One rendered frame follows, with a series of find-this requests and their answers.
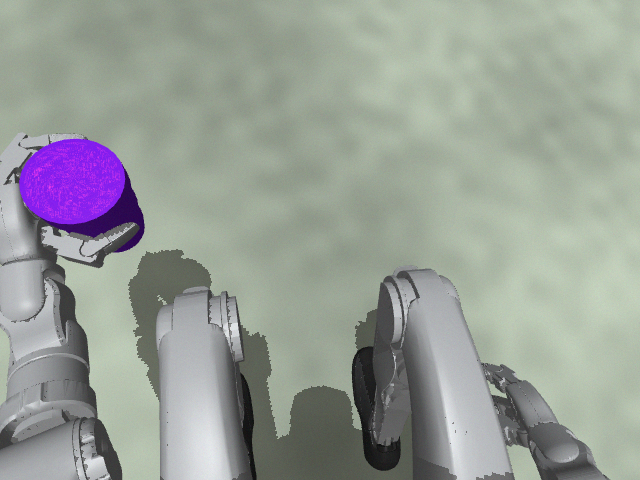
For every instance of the left robot arm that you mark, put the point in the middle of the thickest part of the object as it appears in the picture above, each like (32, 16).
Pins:
(48, 424)

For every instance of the cup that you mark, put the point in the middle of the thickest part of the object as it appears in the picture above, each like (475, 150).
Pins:
(80, 186)

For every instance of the right robot hand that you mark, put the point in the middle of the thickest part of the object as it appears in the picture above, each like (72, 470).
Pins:
(524, 409)

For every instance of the left robot foot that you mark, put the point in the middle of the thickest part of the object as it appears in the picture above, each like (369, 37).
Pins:
(248, 424)

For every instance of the right robot arm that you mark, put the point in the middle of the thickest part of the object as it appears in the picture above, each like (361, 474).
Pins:
(559, 455)

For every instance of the left robot hand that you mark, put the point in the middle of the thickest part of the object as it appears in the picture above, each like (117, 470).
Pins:
(25, 235)

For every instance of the right robot foot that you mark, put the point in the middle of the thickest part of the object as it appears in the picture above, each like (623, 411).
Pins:
(380, 457)

